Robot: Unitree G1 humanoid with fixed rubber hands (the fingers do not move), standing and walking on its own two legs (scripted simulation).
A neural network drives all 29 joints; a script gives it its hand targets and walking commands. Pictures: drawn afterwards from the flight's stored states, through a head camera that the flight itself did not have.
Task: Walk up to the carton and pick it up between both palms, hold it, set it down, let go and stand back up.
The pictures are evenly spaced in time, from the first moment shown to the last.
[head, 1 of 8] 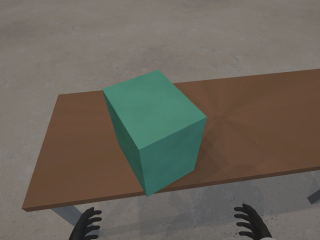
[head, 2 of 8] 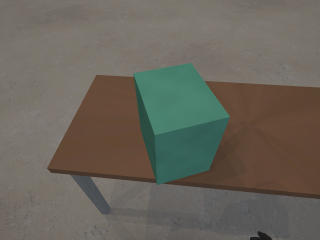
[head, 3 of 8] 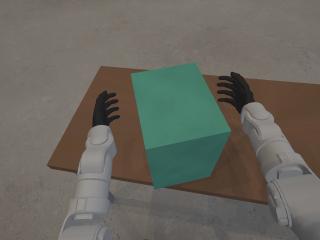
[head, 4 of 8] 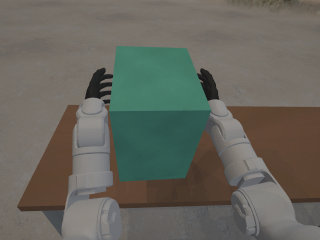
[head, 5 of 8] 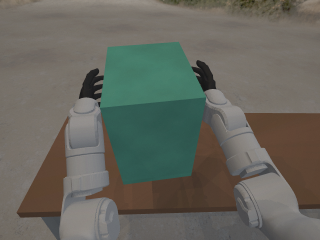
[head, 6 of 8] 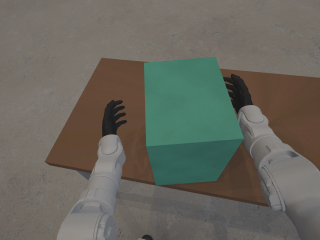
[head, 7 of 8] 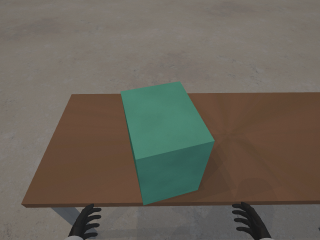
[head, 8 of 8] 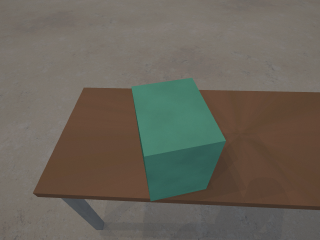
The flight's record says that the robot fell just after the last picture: no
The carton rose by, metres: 0.20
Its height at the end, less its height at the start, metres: +0.00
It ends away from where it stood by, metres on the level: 0.02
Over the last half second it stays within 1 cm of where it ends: yes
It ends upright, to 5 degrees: yes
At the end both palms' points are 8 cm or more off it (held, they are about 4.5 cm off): yes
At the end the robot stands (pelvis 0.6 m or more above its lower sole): yes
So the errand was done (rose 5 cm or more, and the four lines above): yes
